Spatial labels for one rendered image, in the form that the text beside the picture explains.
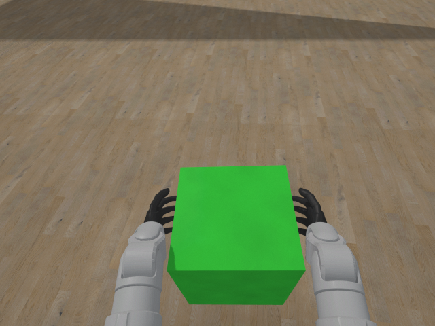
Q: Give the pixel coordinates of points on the right robot forearm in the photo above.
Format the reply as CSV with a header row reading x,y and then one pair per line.
x,y
337,282

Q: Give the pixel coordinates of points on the left robot hand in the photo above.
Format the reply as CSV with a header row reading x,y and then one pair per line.
x,y
156,210

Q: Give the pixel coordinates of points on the right robot hand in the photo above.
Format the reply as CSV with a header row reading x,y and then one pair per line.
x,y
312,211

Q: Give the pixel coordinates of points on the carton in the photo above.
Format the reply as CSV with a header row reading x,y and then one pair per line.
x,y
235,237

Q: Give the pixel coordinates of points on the left robot forearm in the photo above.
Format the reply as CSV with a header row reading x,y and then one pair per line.
x,y
139,279

